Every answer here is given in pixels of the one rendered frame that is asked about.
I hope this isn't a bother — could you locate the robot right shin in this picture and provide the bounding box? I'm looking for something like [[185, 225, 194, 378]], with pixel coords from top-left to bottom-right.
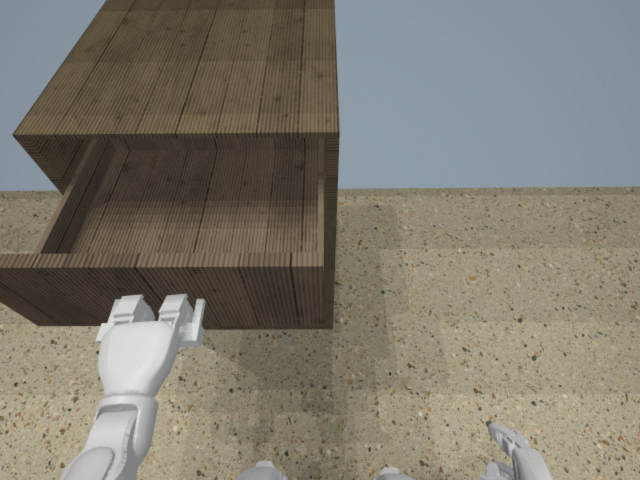
[[379, 467, 400, 476]]

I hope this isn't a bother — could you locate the left robot forearm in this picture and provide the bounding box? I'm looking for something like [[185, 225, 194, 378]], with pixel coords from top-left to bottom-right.
[[59, 393, 158, 480]]

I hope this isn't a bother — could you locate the handle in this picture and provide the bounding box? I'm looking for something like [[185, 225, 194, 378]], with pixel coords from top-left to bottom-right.
[[96, 299, 206, 347]]

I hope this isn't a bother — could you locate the cabinet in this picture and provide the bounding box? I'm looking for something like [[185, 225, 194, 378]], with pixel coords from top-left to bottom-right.
[[12, 0, 340, 330]]

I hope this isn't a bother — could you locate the robot right hand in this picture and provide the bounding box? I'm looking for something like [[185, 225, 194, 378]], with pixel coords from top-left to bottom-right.
[[480, 423, 554, 480]]

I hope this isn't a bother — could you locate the robot left shin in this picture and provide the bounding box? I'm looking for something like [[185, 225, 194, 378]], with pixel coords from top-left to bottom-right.
[[255, 461, 275, 469]]

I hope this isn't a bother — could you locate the robot left hand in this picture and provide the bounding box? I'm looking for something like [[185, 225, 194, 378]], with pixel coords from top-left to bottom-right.
[[98, 294, 194, 398]]

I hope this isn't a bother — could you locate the drawer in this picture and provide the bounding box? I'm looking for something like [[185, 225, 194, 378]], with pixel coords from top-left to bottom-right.
[[0, 137, 324, 326]]

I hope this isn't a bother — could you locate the robot shin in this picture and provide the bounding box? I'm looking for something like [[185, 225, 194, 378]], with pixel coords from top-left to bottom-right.
[[255, 461, 275, 469], [379, 467, 400, 476]]

